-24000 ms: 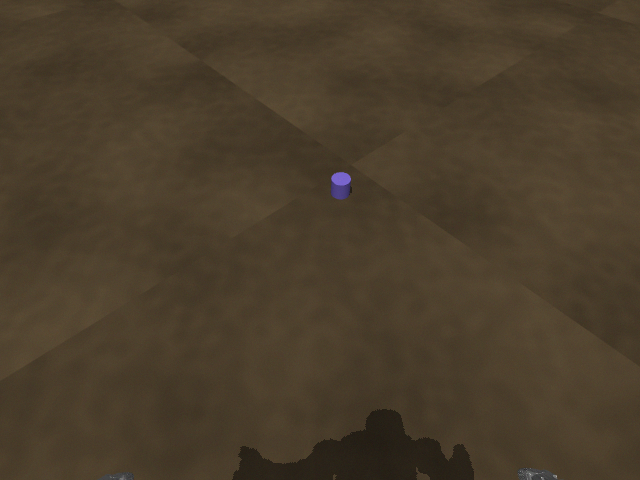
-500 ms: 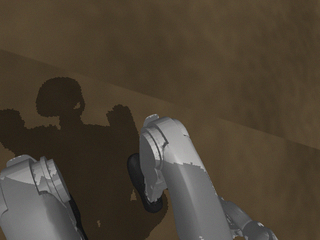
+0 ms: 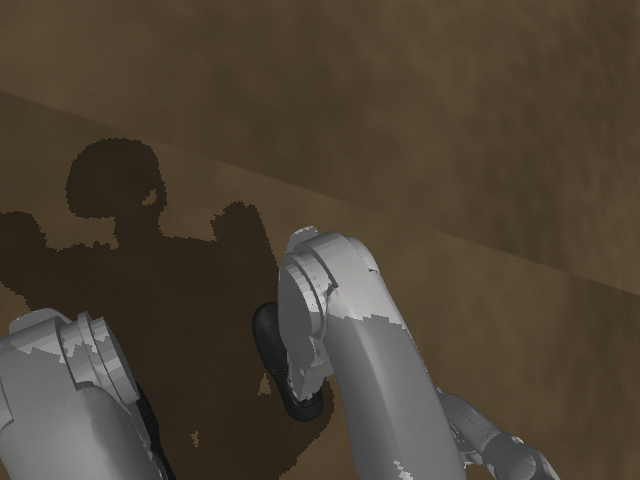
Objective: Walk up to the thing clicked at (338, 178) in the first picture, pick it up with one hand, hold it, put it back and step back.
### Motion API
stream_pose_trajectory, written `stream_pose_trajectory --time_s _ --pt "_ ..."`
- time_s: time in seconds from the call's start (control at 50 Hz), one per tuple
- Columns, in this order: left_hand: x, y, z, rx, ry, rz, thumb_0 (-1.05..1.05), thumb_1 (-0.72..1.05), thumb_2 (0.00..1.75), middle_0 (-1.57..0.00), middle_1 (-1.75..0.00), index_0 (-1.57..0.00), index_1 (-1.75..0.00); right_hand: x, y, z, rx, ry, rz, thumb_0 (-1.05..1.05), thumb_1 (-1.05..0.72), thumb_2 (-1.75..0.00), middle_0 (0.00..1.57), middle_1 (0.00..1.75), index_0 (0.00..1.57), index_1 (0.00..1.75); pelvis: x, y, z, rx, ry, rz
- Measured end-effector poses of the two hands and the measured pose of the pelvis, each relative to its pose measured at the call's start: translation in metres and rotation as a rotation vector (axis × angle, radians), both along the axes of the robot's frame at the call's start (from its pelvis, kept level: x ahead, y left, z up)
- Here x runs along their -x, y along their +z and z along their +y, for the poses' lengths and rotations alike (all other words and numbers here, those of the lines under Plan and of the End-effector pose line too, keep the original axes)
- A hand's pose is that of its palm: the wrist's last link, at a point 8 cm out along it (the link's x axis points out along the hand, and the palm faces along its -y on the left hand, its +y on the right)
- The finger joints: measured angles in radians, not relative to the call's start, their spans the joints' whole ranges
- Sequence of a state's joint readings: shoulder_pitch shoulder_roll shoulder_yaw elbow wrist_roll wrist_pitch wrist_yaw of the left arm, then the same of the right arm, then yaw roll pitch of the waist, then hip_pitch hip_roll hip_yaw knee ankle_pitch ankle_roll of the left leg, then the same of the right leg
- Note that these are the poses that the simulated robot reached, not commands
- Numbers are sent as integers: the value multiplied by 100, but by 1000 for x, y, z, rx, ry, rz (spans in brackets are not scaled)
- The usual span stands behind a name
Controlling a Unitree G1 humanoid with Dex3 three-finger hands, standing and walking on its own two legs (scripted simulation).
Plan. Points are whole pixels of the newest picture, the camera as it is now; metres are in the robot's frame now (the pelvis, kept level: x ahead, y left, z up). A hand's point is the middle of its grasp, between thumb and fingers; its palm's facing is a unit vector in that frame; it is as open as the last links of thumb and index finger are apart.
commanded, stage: open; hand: left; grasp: from above
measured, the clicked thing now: out of the picture +0.45 +0.32 -0.26
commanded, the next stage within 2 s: withdraw in 0.34 s
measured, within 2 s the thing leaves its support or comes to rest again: neither
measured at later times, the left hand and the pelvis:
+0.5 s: hand out of the picture +0.44 +0.33 -0.23, palm faces -0.43 -0.15 -0.89, open 13.6 cm; pelvis +0.00 +0.00 +0.00, yaw +0 degrees
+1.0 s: hand out of the picture +0.42 +0.36 -0.05, palm faces -0.44 -0.10 -0.89, open 14.2 cm; pelvis -0.01 +0.00 +0.06, yaw +6 degrees
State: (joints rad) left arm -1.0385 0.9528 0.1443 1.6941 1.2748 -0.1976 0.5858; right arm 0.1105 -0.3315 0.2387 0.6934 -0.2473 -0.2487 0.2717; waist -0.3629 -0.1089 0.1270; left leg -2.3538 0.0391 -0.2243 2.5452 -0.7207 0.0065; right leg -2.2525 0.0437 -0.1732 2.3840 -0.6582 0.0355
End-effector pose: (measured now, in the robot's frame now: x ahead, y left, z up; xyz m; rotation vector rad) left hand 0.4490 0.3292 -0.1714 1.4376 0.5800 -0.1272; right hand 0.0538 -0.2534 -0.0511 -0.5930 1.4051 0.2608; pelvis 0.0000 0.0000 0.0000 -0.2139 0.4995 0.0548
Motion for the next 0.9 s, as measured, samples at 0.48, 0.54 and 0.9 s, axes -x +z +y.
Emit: stream_pose_trajectory --time_s 0.48,0.54,0.9 --pt "5 4 3 22 -42 6 0 -46 103 -9 -107 -10 -107 15 5 -1 51 -28 13 1 -89 -90 21 30 20 30 5 -1 1 6 -1 -17" --pt "2 4 0 20 -51 -16 0 -47 102 -9 -106 -10 -106 14 6 1 49 -25 10 1 -89 -90 21 30 20 30 4 -1 1 8 -2 -15" --pt "6 141 33 -137 50 -117 0 -54 100 -9 -100 -8 -101 -35 -5 0 -79 -172 -95 1 -91 -90 21 30 20 30 -2 36 -2 -48 39 91"
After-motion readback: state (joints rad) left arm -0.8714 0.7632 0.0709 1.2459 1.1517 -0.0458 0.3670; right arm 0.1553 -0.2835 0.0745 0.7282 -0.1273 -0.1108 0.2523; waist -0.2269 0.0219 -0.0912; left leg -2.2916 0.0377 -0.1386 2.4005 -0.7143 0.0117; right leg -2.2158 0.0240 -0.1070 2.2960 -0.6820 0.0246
